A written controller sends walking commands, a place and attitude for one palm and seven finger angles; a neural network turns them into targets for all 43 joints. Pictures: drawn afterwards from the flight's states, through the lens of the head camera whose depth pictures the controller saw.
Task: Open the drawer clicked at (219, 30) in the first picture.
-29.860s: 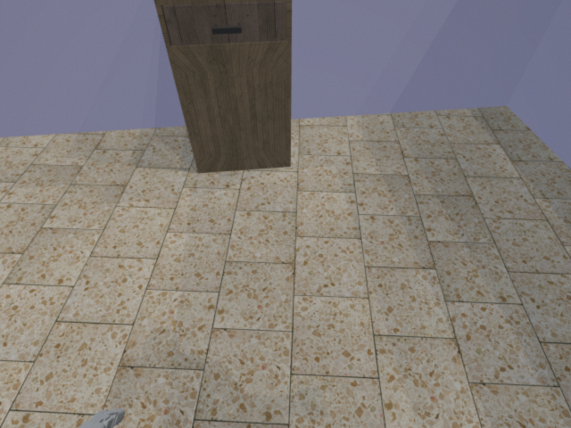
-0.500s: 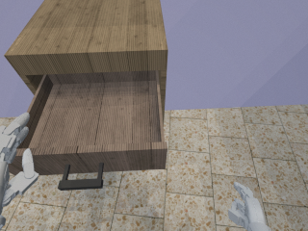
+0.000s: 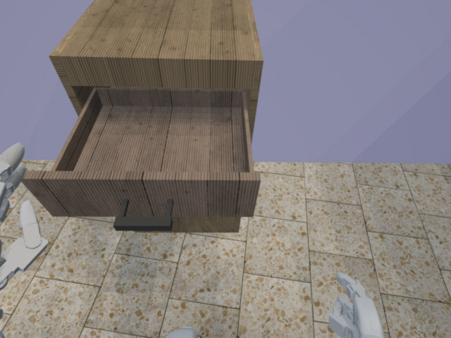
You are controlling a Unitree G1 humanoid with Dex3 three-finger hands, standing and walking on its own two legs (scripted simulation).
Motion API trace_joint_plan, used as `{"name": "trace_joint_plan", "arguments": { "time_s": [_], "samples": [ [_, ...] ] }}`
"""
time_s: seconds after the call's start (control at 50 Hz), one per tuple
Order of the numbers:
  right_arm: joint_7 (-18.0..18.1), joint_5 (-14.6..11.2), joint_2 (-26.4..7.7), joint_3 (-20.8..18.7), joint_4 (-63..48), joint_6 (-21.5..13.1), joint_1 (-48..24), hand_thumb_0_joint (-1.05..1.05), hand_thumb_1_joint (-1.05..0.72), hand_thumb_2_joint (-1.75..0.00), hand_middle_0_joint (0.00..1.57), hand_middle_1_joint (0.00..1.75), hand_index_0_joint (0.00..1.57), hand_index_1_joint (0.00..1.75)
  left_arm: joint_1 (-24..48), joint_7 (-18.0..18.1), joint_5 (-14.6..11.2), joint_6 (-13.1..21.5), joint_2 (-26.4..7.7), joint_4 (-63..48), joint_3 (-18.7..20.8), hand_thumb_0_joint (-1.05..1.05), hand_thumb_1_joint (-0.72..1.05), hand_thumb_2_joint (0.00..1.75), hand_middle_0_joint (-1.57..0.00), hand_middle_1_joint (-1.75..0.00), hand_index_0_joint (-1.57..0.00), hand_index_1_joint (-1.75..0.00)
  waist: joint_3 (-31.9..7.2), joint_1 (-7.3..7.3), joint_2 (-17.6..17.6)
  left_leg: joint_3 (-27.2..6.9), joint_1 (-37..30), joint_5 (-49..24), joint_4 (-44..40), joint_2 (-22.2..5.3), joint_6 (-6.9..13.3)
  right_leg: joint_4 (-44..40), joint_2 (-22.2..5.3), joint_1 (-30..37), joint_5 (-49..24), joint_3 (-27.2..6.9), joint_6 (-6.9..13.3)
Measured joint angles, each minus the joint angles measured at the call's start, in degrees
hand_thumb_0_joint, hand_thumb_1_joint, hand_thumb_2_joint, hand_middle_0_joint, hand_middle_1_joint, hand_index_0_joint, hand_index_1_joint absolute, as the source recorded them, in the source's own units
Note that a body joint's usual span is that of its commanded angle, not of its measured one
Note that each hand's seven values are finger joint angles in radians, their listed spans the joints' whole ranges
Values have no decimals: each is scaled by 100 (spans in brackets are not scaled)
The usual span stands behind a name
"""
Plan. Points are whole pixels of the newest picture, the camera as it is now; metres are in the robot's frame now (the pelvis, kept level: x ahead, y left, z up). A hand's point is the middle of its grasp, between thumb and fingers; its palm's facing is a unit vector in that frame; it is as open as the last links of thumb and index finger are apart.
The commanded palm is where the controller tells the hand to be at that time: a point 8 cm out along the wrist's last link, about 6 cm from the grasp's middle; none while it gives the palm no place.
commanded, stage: step back with the hand held close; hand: left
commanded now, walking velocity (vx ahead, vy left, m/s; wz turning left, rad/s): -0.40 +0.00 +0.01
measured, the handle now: (145, 214) +0.34 +0.19 -0.01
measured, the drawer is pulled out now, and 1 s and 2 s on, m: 0.30 0.30 0.30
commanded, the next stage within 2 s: stop stepping back and stand still in 0.38 s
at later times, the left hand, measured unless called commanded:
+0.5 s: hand (27, 319) +0.12 +0.22 +0.16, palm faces +0.26 -0.84 -0.47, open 7.4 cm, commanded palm +0.04 +0.26 +0.19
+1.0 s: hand out of the picture +0.01 +0.18 +0.17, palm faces +0.31 -0.85 -0.43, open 7.5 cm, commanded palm -0.05 +0.23 +0.19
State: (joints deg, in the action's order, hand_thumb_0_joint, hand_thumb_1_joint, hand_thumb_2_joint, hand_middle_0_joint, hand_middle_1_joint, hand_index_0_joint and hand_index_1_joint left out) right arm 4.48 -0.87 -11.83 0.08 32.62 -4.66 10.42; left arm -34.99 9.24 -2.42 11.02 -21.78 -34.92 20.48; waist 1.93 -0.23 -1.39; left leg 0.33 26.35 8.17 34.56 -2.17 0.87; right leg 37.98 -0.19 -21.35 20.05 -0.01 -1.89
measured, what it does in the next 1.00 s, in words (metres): walks backwards: right foot, then left foot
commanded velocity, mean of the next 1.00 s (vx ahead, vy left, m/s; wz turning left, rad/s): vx -0.08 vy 0.04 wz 0.01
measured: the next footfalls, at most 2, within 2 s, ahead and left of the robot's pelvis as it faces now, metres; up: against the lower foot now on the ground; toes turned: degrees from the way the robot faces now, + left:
right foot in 0.12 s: -0.01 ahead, -0.12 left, +0.00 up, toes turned -2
left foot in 0.38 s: -0.01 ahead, +0.11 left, +0.00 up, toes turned +1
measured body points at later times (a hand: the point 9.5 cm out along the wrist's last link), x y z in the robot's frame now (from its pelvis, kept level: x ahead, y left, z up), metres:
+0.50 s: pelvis -0.10 -0.01 +0.01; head -0.05 +0.01 +0.45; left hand +0.10 +0.26 +0.19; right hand +0.09 -0.25 -0.06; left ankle -0.05 +0.11 -0.72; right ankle -0.10 -0.11 -0.69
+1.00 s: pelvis -0.18 -0.04 +0.01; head -0.17 -0.04 +0.46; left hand -0.01 +0.22 +0.19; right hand -0.05 -0.32 -0.07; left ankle -0.19 +0.09 -0.72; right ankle -0.17 -0.12 -0.72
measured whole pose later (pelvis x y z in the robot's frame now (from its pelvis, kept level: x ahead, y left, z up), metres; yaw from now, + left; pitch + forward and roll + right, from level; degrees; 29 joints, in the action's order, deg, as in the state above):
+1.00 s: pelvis -0.18 -0.04 +0.01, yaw -1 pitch +0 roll +1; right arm 3.4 -0.6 -15.1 -1.8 36.3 -5.1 15.4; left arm -37.8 9.5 -2.2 9.9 -21.2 -33.0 17.4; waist -0.1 1.7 1.3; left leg 2.4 11.2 14.3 25.7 -1.0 -0.2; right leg 28.3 0.4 -15.0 13.9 6.1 3.3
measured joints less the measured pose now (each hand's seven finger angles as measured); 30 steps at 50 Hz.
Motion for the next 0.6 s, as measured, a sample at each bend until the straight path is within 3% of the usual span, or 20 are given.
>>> {"name": "trace_joint_plan", "arguments": {
  "time_s": [0.06, 0.12, 0.18, 0.2, 0.26, 0.3, 0.34, 0.38, 0.4, 0.44, 0.52, 0.6],
  "samples": [
    [-50, 8, 114, 47, -60, -111, 90, 1, -90, -90, 21, 30, 20, 30, 63, 17, 18, 45, -141, 56, 166, 2, 88, 90, -22, -30, -21, -30, -39, 67, 24, -37, 153, -71, -67, -37, 12, 510, 151, 19, 290, 66, 46],
    [-138, 24, 198, 141, -48, -252, 78, 1, -90, -90, 21, 30, 20, 30, -53, 2, -58, 122, -226, -104, 332, 2, 89, 90, -21, -30, -21, -30, -81, -11, 195, 96, 369, -204, -54, -55, -62, 80, 150, 370, 307, 139, 104],
    [-193, 59, 91, 154, 103, -301, -110, 1, -90, -90, 21, 30, 20, 30, 34, -119, -83, 199, -40, -141, 145, 2, 89, 90, -21, -30, -21, -30, 155, -3, -132, -70, 468, -219, -18, -280, -90, -276, 413, 462, 42, 291, 328],
    [-216, 26, 80, 146, 167, -294, -128, 1, -90, -90, 21, 30, 20, 30, 34, -155, -97, 219, -30, -170, 63, 2, 89, 90, -21, -30, -21, -30, 192, -2, -133, -109, 499, 76, 90, -247, -113, -347, 411, 474, -77, 299, 362],
    [-248, -16, 89, 77, 377, -185, -94, 1, -90, -90, 21, 30, 20, 30, -85, -226, -71, 263, -34, -205, -120, 2, 88, 90, -22, -30, -21, -30, 91, -19, 149, -140, 585, 1253, 1465, 162, -220, -460, 180, 448, -213, 152, 367],
    [-190, 16, 103, 54, 439, -48, -75, 2, -90, -90, 21, 30, 20, 30, -245, -226, -22, 248, -31, -162, -83, 2, 88, 90, -22, -30, -21, -30, -79, 27, 332, -44, 366, 1638, 1721, 323, -257, -631, 40, 418, -341, 34, 335],
    [-102, 26, 89, 62, 384, 66, -81, 2, -90, -90, 21, 30, 20, 30, -342, -186, -2, 211, -65, -109, 20, 2, 88, 90, -22, -30, -21, -30, -194, 123, 413, 34, -110, 1498, 933, 331, -270, -753, -24, 350, -472, -2, 282],
    [-47, 26, -23, 18, 214, 110, -120, 2, -90, -90, 21, 30, 20, 30, -301, -129, -16, 149, -135, -137, 90, 2, 88, 90, -22, -30, -21, -30, -172, 229, 245, 30, -649, 305, -304, 143, -217, -621, 65, 189, -483, 123, 229],
    [-39, 37, 1, -61, 203, 111, -195, 1, -90, -90, 21, 30, 20, 30, -164, -108, -15, 120, -224, -118, 120, 2, 88, 90, -22, -30, -21, -30, -96, 267, 291, 30, -619, 211, -392, 182, -137, -410, 18, 39, -417, 139, 192],
    [-116, 42, 119, -138, 222, 85, -358, 1, -90, -90, 21, 30, 20, 30, 64, -101, -35, 96, -334, -38, 177, 2, 88, 90, -22, -30, -21, -30, 113, 149, 514, 167, -569, 363, -332, 267, -36, 219, 1, -242, 127, -63, 183],
    [-269, 146, 264, -61, 123, -124, -424, 1, -90, -90, 20, 30, 20, 30, -123, -137, -116, -72, -244, -223, 172, 2, 89, 90, -21, -30, -21, -30, 177, 88, 473, 242, -450, 238, -472, 64, -62, 1139, 201, -478, 665, 8, 83],
    [-352, 85, 315, 80, -40, -225, -290, 1, -90, -90, 21, 30, 20, 30, -448, -115, -142, -158, -236, -744, 113, 2, 89, 90, -21, -30, -21, -30, 135, 15, 379, 246, -262, 19, -485, -113, -179, 392, 170, 66, 511, 218, 25]
  ]
}}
